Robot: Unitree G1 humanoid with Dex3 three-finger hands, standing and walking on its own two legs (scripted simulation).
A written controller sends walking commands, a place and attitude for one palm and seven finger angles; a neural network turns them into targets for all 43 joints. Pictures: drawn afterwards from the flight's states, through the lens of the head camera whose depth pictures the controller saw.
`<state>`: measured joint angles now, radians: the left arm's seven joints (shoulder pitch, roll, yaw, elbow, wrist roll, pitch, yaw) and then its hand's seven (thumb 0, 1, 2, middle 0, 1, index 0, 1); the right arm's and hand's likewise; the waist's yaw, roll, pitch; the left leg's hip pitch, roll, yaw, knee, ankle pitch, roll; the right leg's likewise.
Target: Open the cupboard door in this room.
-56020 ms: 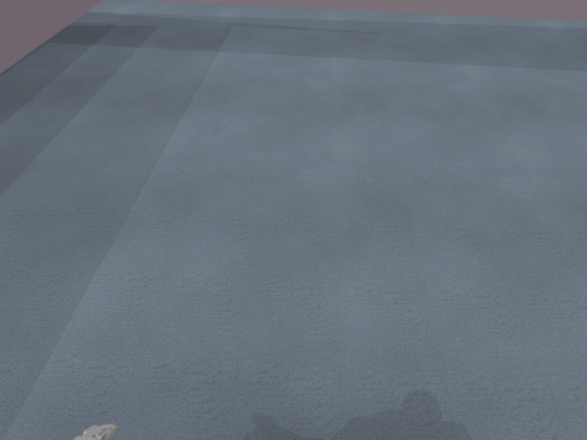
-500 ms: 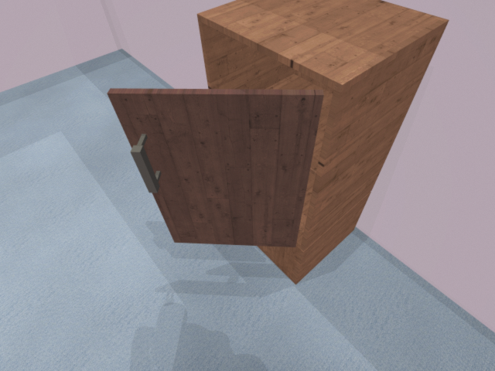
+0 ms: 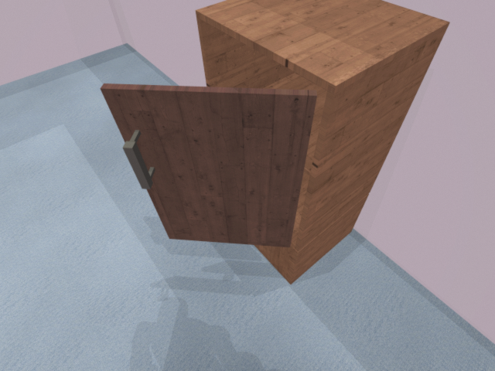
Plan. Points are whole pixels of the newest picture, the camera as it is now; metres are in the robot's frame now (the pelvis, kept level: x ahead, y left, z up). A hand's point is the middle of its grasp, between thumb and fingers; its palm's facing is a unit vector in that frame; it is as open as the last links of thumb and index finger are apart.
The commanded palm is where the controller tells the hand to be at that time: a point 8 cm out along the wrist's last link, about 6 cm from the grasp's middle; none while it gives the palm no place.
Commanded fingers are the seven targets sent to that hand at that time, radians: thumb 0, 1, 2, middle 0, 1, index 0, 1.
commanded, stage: shuffle to correct the standing spot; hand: left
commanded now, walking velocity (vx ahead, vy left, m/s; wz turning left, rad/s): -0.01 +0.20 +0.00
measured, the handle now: (141, 160) +0.54 +0.28 -0.02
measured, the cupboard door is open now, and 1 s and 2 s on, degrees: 46 46 46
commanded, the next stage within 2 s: come to a stop and stand still in 0.48 s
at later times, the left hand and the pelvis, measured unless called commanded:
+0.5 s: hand out of the picture +0.01 +0.25 -0.17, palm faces +0.07 -0.96 -0.28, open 7.4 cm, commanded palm none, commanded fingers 0.00 0.90 0.90 -0.20 -0.30 -0.20 -0.30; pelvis -0.03 +0.06 -0.01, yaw +1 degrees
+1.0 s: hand out of the picture +0.02 +0.31 -0.18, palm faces +0.05 -0.98 -0.21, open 7.4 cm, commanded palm none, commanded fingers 0.00 0.90 0.90 -0.20 -0.30 -0.20 -0.30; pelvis -0.02 +0.12 -0.01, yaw +2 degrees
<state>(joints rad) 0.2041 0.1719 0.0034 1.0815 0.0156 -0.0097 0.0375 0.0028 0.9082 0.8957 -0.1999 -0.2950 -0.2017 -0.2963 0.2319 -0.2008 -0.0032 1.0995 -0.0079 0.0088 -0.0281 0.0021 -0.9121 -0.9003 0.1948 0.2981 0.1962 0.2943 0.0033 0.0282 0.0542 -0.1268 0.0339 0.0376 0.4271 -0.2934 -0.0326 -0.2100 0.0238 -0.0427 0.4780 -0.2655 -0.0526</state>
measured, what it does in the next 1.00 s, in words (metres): steps to the left: left foot, then right foot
